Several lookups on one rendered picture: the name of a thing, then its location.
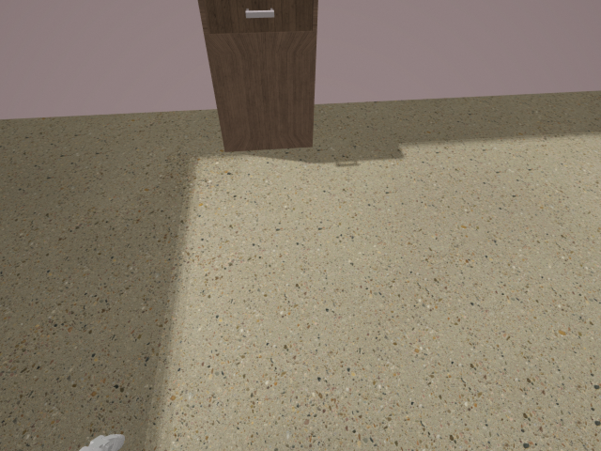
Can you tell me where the drawer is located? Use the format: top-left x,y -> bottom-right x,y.
204,0 -> 313,34

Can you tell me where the cabinet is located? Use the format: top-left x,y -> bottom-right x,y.
198,0 -> 318,152

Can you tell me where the handle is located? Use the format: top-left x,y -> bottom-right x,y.
245,8 -> 274,18

